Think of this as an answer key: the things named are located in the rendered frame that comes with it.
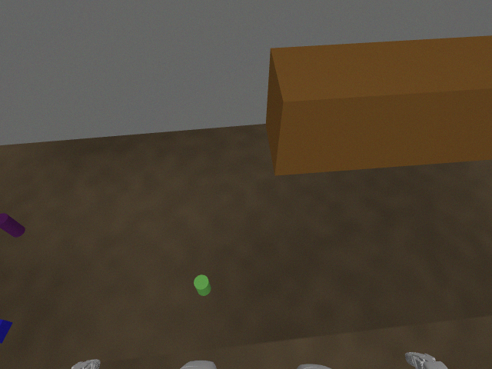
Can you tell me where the right robot hand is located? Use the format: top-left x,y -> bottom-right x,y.
405,352 -> 448,369

